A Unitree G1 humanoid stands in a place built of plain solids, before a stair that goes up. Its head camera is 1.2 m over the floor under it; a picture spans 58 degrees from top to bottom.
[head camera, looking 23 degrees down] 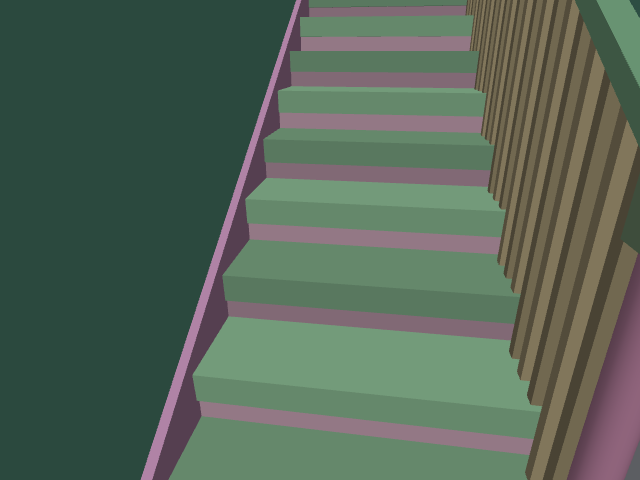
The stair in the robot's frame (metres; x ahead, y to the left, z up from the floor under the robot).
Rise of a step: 0.17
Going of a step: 0.29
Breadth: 0.99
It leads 8 degrees to the right of straight ahead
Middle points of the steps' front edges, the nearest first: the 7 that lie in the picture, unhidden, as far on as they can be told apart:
0.93 -0.12 0.35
1.21 -0.16 0.53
1.50 -0.21 0.70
1.79 -0.25 0.87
2.07 -0.29 1.05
2.36 -0.34 1.22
2.65 -0.38 1.40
